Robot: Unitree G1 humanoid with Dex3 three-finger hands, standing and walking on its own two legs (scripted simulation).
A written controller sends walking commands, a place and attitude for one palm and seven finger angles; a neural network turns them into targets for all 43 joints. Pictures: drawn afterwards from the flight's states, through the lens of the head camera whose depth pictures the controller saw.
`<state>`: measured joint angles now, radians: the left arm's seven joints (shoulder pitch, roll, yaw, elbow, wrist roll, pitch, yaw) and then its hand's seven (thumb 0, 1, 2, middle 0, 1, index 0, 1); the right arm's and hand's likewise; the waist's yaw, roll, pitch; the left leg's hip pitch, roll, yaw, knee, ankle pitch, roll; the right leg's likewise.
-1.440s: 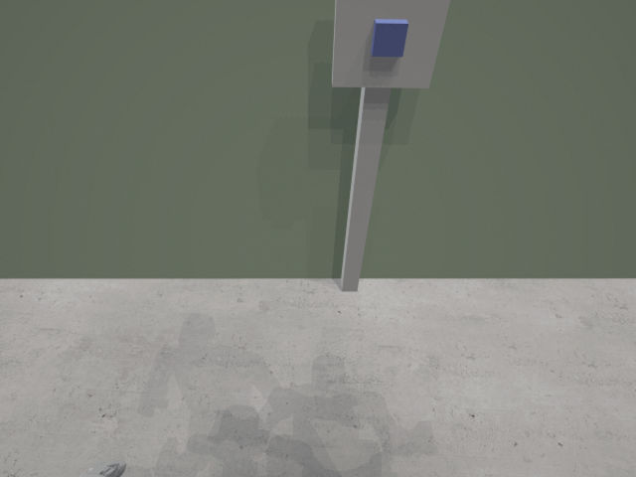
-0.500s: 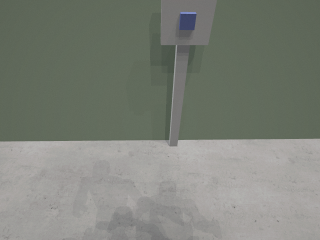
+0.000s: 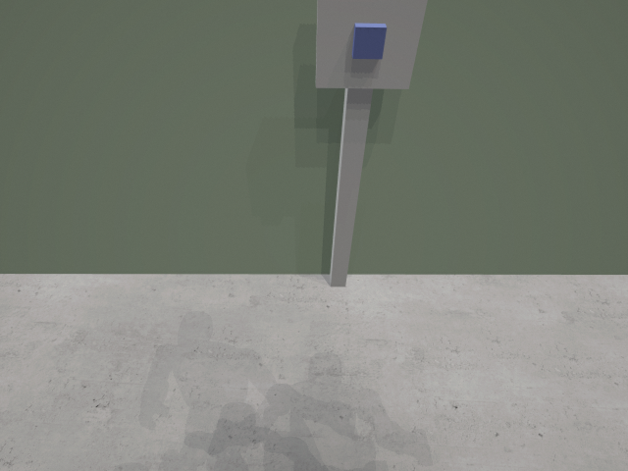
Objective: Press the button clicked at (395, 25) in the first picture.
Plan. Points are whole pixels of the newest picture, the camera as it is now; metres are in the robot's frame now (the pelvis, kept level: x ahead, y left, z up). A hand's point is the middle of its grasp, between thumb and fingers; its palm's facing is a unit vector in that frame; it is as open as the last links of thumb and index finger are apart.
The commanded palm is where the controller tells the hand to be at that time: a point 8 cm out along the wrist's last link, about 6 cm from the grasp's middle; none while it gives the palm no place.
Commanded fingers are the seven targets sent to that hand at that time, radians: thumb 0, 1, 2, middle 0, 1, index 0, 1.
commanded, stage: walk to a spot facing it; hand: left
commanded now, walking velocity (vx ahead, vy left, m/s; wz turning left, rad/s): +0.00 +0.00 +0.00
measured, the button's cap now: (368, 40) +0.88 -0.06 +0.17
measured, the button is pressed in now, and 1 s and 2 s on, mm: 0 0 0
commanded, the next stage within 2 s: none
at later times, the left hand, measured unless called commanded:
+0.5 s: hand out of the picture +0.06 +0.19 -0.18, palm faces -0.12 -0.95 -0.27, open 7.4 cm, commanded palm none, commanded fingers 0.00 0.90 0.90 -0.20 -0.30 -0.20 -0.30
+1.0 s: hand out of the picture +0.12 +0.23 -0.18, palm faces -0.34 -0.91 -0.23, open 7.4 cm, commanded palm none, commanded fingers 0.00 0.90 0.90 -0.20 -0.30 -0.20 -0.30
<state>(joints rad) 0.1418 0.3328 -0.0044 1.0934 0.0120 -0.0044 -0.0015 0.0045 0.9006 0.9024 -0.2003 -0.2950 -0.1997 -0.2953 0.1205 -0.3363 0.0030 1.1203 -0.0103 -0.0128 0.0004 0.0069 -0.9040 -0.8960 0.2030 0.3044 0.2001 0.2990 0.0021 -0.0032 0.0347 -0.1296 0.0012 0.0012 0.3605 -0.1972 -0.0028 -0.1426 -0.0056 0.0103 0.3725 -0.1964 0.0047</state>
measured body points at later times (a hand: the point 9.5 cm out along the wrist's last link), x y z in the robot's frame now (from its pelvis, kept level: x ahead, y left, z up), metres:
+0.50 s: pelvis -0.02 -0.02 -0.03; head +0.01 -0.04 +0.42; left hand +0.06 +0.24 -0.16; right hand +0.02 -0.28 -0.18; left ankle +0.00 +0.12 -0.73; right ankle -0.01 -0.11 -0.75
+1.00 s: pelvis -0.03 +0.05 -0.01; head +0.01 +0.07 +0.44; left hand +0.14 +0.27 -0.16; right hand -0.04 -0.23 -0.12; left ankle +0.00 +0.15 -0.75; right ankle -0.05 -0.09 -0.69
